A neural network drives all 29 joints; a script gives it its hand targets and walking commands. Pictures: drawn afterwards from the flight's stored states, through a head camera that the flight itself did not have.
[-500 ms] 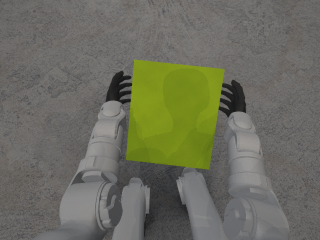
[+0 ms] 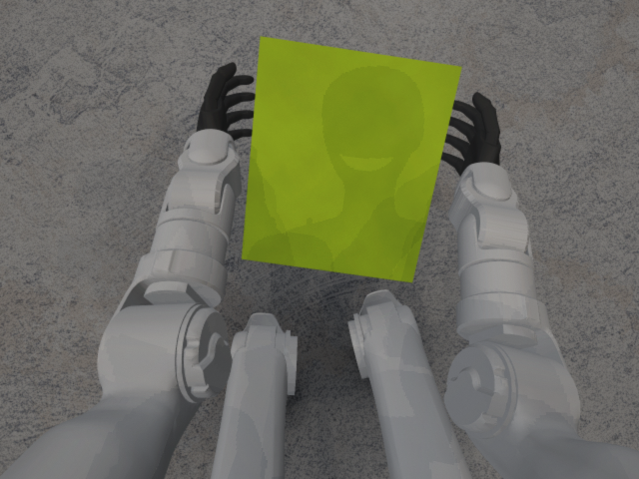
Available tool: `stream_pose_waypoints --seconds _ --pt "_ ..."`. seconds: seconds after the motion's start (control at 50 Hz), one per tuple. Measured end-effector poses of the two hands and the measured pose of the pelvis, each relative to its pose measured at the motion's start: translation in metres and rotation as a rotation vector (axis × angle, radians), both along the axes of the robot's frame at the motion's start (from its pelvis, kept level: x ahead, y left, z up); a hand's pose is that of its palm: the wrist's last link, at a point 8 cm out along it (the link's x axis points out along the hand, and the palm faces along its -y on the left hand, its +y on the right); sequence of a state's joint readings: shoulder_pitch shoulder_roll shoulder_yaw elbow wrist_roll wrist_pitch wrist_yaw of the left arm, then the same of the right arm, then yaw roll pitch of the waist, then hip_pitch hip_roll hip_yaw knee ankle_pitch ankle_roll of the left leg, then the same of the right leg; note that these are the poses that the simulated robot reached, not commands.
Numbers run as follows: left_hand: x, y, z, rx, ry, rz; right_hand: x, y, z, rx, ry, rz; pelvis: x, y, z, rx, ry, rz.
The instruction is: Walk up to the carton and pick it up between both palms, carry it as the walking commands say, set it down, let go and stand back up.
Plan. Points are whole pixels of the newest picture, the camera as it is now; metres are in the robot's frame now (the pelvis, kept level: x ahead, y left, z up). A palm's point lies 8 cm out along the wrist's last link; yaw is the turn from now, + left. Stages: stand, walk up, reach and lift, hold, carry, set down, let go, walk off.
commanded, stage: set down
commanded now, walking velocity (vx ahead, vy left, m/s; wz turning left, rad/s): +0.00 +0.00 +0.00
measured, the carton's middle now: (340, 160) +0.50 -0.07 -0.20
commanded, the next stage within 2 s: none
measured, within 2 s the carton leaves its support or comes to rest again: neither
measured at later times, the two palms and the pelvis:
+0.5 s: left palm (234, 142) +0.54 +0.07 -0.19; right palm (450, 171) +0.46 -0.22 -0.19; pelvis -0.01 +0.00 -0.06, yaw +0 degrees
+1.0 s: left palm (240, 141) +0.56 +0.07 -0.25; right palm (433, 167) +0.48 -0.22 -0.25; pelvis +0.00 +0.00 -0.10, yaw +0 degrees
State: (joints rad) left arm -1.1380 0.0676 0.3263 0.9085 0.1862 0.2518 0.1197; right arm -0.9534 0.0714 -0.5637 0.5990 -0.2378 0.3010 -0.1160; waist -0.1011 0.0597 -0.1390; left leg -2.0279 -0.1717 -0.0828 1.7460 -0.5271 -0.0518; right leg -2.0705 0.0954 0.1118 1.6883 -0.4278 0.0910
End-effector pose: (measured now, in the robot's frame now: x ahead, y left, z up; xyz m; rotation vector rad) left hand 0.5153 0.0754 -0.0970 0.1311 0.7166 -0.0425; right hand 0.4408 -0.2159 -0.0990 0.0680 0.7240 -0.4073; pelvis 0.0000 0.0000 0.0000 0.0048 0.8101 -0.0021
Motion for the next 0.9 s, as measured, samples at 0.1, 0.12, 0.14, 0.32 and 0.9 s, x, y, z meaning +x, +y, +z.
stream_pose_waypoints --seconds 0.1,0.12,0.14,0.32,0.9 --pt "0.005 -0.002 -0.019 0.000 0.004 -0.008 0.003 -0.001 -0.018 0.000 0.005 -0.001 -0.003 0.000 -0.012 -0.002 0.012 0.003" --pt "0.006 -0.002 -0.022 0.000 0.005 -0.009 0.004 -0.002 -0.022 0.000 0.006 -0.002 -0.003 0.000 -0.014 -0.003 0.014 0.004" --pt "0.007 -0.002 -0.026 0.001 0.006 -0.011 0.004 -0.002 -0.026 0.000 0.006 -0.002 -0.004 0.000 -0.016 -0.003 0.017 0.004" --pt "0.016 -0.004 -0.062 0.004 0.012 -0.021 0.011 -0.004 -0.061 0.002 0.015 0.000 -0.006 0.001 -0.037 -0.008 0.036 0.009" --pt "0.040 -0.001 -0.152 -0.007 0.050 -0.052 0.036 -0.005 -0.150 0.031 0.045 0.031 -0.002 0.000 -0.092 -0.025 -0.013 0.023"
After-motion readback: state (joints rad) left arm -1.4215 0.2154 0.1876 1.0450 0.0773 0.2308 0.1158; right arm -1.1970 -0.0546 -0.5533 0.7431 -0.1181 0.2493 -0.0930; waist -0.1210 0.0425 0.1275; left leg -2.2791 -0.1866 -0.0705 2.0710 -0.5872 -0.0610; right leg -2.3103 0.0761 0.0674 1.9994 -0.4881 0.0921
